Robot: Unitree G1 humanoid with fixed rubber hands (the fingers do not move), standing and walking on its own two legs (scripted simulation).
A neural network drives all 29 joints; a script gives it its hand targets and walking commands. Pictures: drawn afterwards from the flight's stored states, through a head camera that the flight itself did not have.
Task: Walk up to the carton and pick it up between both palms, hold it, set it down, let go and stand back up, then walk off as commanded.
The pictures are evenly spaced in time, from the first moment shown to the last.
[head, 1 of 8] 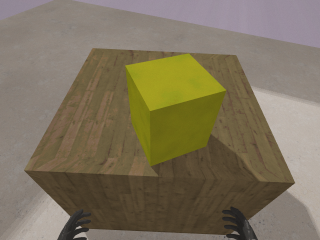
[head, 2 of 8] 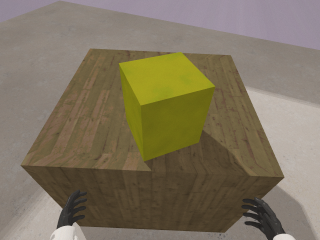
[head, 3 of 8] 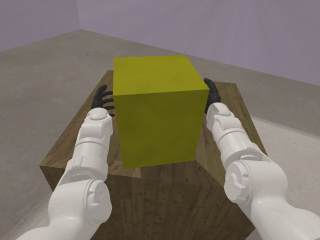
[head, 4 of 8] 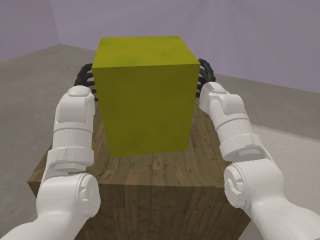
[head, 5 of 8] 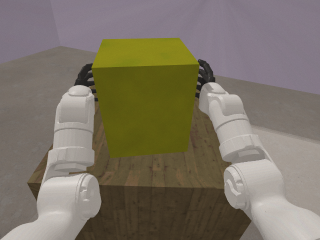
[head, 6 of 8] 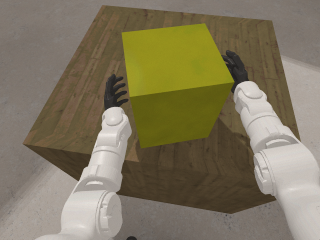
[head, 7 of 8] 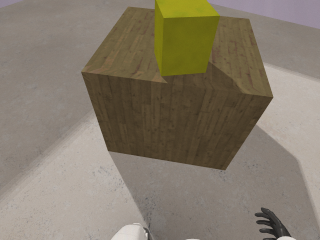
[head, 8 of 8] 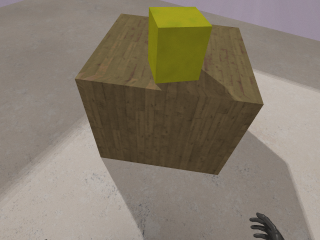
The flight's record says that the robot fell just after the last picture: no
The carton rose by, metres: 0.21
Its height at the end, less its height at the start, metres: +0.00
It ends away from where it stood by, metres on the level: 0.02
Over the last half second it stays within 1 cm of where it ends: yes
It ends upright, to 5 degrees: yes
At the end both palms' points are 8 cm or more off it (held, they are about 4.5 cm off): yes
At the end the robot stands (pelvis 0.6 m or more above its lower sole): yes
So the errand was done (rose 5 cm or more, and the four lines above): yes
